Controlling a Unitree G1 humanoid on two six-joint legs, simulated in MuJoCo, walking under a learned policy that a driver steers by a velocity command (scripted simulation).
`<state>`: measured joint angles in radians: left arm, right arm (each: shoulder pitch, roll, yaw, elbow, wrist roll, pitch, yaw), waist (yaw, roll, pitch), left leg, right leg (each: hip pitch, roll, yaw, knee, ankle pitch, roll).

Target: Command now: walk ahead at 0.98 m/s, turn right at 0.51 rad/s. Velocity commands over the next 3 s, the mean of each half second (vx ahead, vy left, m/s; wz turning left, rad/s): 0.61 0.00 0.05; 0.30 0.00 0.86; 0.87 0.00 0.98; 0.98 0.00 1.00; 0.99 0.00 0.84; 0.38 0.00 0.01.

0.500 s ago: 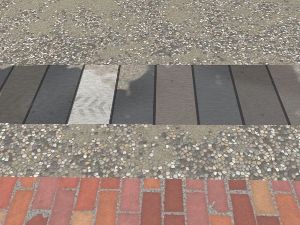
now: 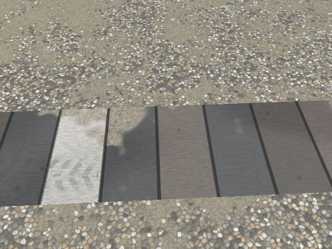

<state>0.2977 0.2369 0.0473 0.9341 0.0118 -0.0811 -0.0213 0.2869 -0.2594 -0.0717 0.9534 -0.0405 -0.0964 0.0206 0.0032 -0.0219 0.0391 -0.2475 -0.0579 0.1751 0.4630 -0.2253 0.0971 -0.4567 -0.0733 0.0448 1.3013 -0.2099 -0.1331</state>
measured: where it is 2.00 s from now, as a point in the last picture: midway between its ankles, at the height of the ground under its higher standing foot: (56, 136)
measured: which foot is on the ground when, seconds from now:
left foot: down 0.00-0.26, up 0.28-0.72, down 0.74-1.00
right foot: up 0.00-0.26, down 0.28-0.74, up 0.76-1.00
